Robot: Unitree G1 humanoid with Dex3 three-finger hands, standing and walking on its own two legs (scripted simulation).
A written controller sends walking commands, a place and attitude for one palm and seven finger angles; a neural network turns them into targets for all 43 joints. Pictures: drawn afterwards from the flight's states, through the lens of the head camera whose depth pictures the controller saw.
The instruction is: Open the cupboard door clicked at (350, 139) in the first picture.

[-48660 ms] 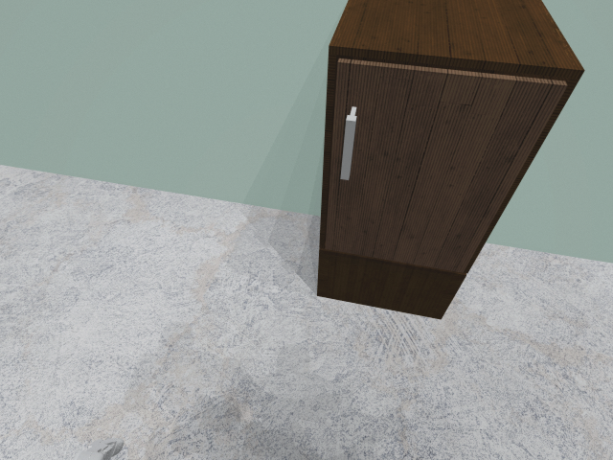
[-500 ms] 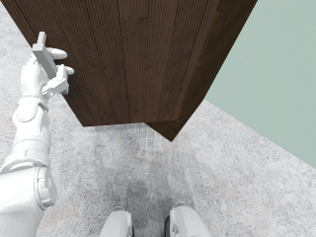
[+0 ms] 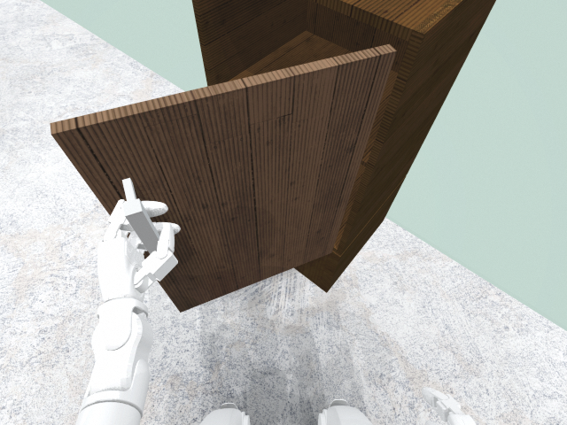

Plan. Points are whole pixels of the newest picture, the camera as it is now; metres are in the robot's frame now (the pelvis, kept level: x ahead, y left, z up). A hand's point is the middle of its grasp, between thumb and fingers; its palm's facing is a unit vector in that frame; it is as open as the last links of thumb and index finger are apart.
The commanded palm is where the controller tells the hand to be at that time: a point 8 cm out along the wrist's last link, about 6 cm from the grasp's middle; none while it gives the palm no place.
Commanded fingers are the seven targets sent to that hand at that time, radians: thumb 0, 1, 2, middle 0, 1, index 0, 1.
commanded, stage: pull the door open along its arc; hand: left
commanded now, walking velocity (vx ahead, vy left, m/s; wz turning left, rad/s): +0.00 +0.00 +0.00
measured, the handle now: (148, 227) +0.38 +0.20 +0.04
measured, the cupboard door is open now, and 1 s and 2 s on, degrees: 63 81 84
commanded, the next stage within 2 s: open thumb and fingers to let go in 0.40 s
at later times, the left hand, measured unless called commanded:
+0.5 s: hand (227, 320) +0.25 +0.08 +0.04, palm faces +0.49 -0.87 +0.00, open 5.6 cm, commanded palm +0.20 +0.12 +0.04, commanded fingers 0.00 0.83 0.87 -0.40 -1.34 -0.40 -1.34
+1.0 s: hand (224, 317) +0.25 +0.08 +0.04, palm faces +0.47 -0.89 +0.01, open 12.1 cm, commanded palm +0.20 +0.12 +0.04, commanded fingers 0.00 -0.50 0.30 -0.27 -1.00 -0.27 -1.00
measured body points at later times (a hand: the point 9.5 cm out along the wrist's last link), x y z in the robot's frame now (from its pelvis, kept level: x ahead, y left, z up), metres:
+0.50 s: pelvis +0.00 -0.05 +0.00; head +0.05 -0.06 +0.44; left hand +0.22 +0.12 +0.05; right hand +0.19 -0.25 -0.10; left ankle -0.01 +0.10 -0.68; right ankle +0.01 -0.12 -0.68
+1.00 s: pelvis -0.01 -0.05 -0.01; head +0.03 -0.06 +0.44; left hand +0.22 +0.13 +0.04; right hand +0.17 -0.26 -0.11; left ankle -0.01 +0.10 -0.68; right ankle +0.01 -0.12 -0.68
